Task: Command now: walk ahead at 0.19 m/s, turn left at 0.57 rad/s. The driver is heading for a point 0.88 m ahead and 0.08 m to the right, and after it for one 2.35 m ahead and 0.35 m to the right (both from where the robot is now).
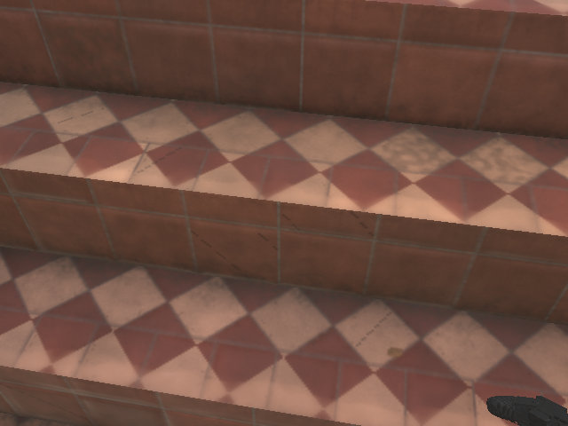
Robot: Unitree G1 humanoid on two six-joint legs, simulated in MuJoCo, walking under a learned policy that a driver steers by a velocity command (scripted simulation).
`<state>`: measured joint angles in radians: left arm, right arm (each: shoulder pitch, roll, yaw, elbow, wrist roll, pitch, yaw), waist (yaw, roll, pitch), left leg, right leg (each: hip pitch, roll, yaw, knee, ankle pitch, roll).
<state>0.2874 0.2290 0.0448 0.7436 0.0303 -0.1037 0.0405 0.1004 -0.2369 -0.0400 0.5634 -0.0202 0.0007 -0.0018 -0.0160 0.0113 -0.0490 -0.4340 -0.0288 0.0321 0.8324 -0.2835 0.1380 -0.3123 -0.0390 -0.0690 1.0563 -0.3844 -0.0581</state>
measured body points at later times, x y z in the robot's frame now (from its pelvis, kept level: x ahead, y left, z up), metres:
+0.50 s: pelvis +0.12 +0.02 +0.14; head +0.12 +0.02 +0.59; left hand +0.25 +0.24 +0.02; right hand +0.25 -0.23 +0.04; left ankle +0.04 +0.14 -0.38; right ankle +0.21 -0.04 -0.50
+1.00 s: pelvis +0.17 +0.08 +0.20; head +0.18 +0.08 +0.65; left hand +0.38 +0.30 +0.11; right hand +0.21 -0.18 +0.09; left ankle +0.19 +0.20 -0.50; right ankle +0.08 -0.01 -0.33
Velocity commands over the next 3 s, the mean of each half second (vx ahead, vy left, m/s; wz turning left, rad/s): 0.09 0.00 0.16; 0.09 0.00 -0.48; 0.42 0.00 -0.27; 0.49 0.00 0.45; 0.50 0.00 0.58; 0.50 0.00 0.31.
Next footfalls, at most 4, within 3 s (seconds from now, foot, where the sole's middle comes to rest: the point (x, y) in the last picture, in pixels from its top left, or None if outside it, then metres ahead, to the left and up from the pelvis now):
0.34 right None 0.25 -0.04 -0.54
0.78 left None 0.23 0.19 -0.54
1.32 right None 0.25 -0.15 -0.54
1.72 left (335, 409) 0.39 -0.05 -0.32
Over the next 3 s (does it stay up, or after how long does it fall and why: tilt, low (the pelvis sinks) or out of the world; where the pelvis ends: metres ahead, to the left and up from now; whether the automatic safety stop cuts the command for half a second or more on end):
stays up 0.80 -0.05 0.69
